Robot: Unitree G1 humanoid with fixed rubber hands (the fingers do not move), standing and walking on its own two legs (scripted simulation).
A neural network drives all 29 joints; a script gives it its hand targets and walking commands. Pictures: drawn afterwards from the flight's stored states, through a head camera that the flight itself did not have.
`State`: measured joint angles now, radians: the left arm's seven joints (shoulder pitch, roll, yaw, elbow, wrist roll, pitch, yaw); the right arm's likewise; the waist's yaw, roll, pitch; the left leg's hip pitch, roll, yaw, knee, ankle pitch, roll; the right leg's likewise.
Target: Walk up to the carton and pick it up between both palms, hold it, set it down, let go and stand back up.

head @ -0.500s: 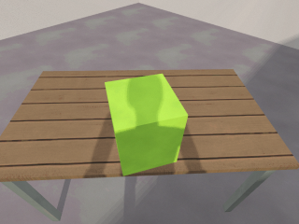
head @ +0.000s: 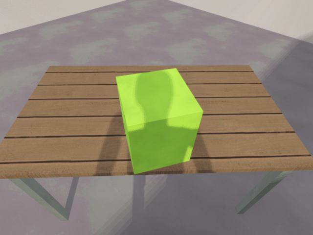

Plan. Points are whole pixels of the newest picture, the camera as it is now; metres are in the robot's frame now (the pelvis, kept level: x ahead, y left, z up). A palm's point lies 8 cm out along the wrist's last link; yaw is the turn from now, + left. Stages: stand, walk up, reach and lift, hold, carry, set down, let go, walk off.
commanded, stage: stand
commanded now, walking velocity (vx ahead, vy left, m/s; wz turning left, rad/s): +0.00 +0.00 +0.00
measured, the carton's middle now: (155, 121) +0.46 +0.03 +0.00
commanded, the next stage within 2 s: none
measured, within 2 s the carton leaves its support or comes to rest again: neither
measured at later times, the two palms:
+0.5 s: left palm out of the picture +0.04 +0.24 -0.13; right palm out of the picture +0.04 -0.26 -0.12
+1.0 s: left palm out of the picture +0.08 +0.23 -0.13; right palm out of the picture +0.07 -0.25 -0.13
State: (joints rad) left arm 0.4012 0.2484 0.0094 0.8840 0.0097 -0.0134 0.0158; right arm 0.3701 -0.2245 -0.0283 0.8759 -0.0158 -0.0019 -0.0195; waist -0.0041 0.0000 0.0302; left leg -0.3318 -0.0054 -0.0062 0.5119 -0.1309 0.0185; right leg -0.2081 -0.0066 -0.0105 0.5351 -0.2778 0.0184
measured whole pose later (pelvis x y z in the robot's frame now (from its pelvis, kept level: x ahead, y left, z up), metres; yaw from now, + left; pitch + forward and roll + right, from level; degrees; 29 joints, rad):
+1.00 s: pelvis +0.05 -0.01 +0.00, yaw +0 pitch -2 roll +0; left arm 0.30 0.22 0.00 0.93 0.00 -0.01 0.03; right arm 0.31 -0.20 0.00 0.94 -0.01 -0.01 -0.04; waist 0.00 0.00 0.05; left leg -0.26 0.00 -0.02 0.50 -0.20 0.00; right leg -0.11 0.01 0.00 0.47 -0.32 0.00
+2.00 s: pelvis +0.06 -0.01 +0.01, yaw +1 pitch -2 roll +0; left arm 0.31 0.19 0.00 1.01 0.00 -0.01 0.04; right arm 0.29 -0.18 0.00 1.03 0.00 -0.01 -0.05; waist 0.00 0.00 0.05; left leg -0.22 -0.01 -0.03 0.47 -0.20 0.00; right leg -0.07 0.00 -0.01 0.43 -0.32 0.00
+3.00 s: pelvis +0.06 -0.02 +0.01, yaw +2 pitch -3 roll +0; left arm 0.33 0.19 -0.03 1.04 0.00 -0.01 0.04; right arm 0.30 -0.19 0.02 1.06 0.00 -0.01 -0.05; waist 0.00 0.01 0.04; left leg -0.22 -0.01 -0.05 0.46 -0.18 -0.01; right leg -0.07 0.00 -0.03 0.44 -0.32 -0.01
